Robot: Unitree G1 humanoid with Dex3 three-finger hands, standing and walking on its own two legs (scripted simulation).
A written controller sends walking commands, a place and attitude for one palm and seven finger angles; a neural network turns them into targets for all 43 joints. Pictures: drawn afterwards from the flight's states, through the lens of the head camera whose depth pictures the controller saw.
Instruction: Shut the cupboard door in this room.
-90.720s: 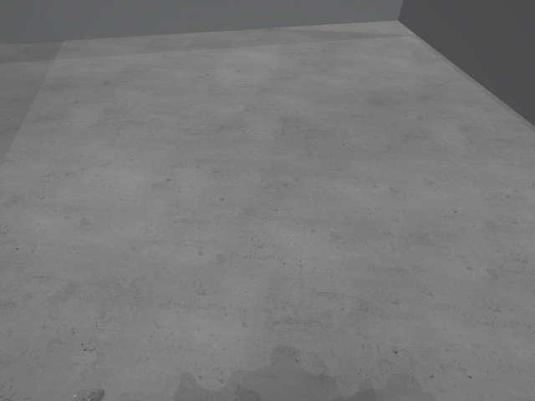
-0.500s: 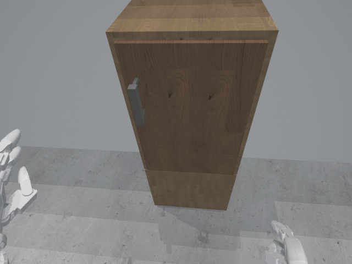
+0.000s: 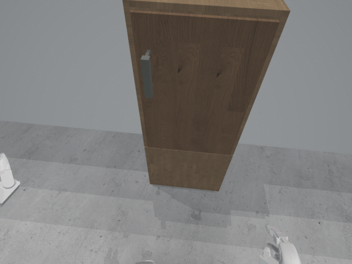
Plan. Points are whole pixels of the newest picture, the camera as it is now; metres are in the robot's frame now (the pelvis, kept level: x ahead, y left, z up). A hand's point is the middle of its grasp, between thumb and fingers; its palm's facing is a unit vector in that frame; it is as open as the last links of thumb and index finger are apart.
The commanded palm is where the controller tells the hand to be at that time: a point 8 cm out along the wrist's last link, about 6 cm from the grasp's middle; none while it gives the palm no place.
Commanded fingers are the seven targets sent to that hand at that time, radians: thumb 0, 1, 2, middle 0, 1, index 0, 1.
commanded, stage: step back with the hand held close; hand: left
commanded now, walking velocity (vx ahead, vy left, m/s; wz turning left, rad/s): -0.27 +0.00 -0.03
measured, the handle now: (148, 74) +0.63 +0.13 +0.09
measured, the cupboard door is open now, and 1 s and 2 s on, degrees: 0 0 0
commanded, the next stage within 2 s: stop stepping back and stand still in 0.44 s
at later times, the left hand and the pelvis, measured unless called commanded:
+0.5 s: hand out of the picture +0.11 +0.27 +0.18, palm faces +0.45 -0.77 -0.46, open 7.4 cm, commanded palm +0.06 +0.30 +0.19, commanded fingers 0.00 0.90 0.90 -0.20 -0.30 -0.20 -0.30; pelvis -0.09 +0.00 -0.01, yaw -2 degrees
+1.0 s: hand out of the picture +0.03 +0.28 +0.17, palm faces +0.39 -0.81 -0.43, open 7.4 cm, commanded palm -0.02 +0.32 +0.19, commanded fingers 0.00 0.90 0.90 -0.20 -0.30 -0.20 -0.30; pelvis -0.17 +0.03 +0.01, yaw -4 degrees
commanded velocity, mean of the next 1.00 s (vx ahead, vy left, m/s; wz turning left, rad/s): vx -0.10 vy -0.02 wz -0.02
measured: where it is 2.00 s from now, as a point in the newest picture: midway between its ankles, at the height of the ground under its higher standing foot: outside the picture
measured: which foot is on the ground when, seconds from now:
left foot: down 0.00-0.48, up 0.50-0.62, down 0.64-1.00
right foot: down 0.00-0.26, up 0.28-0.44, down 0.46-0.70, up 0.72-0.84, down 0.86-1.00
